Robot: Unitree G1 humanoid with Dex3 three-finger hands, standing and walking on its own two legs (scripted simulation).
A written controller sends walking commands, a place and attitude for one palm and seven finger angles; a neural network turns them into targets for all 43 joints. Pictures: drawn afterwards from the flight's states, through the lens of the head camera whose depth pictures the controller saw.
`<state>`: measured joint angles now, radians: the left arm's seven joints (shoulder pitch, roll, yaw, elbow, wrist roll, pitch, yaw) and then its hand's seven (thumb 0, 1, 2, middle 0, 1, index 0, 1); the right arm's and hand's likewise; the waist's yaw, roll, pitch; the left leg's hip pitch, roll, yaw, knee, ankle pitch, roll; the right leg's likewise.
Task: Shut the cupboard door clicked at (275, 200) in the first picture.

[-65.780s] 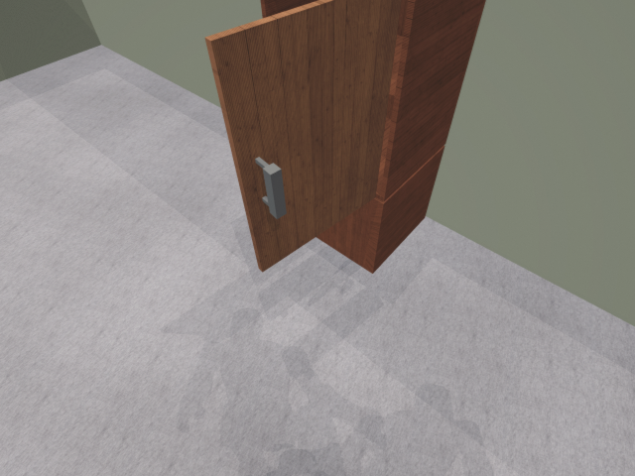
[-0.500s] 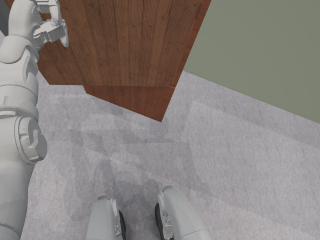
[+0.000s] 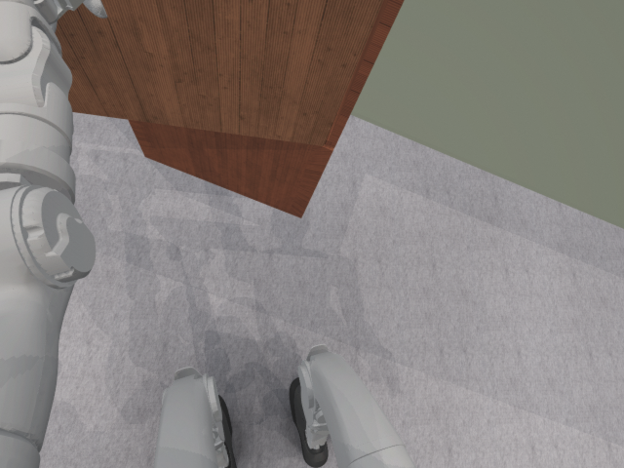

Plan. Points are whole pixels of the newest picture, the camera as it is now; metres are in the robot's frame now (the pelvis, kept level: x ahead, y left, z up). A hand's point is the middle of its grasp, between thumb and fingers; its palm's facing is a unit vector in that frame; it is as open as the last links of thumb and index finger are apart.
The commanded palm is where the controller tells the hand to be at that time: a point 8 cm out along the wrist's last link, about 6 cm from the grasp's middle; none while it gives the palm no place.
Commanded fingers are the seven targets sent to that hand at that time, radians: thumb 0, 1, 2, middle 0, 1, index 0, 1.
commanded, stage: pull the fist back off the door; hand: left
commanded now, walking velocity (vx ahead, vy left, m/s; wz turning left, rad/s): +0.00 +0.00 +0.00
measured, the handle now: out of the picture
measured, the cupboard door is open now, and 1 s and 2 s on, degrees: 17 17 17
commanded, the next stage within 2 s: draw the hand back to the body in 0.74 s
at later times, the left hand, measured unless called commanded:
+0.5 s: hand (104, 35) +0.55 +0.12 +0.10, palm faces +0.15 -0.99 -0.02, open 3.1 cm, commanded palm +0.51 +0.16 +0.10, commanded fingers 0.00 0.90 0.90 -1.30 -1.50 -1.30 -1.50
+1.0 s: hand (105, 65) +0.50 +0.12 +0.12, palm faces +0.15 -0.99 -0.02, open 3.1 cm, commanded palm +0.44 +0.18 +0.13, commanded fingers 0.00 0.90 0.90 -1.30 -1.50 -1.30 -1.50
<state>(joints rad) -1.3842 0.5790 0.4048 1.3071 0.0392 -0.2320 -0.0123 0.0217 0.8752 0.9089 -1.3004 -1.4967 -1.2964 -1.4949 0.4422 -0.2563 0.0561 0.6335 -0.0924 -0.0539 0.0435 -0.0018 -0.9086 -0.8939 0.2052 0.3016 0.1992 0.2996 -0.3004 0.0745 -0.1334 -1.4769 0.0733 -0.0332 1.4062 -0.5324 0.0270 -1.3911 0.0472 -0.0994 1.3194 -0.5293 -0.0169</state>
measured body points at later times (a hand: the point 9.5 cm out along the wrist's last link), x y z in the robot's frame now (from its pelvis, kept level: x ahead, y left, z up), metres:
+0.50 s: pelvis +0.03 -0.01 +0.05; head +0.17 +0.01 +0.47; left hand +0.54 +0.18 +0.11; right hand +0.01 -0.27 -0.06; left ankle +0.04 +0.10 -0.59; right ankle +0.04 -0.12 -0.59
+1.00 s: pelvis +0.02 -0.01 +0.05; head +0.13 -0.01 +0.49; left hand +0.49 +0.17 +0.13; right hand +0.06 -0.26 -0.07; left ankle +0.04 +0.10 -0.59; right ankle +0.04 -0.12 -0.59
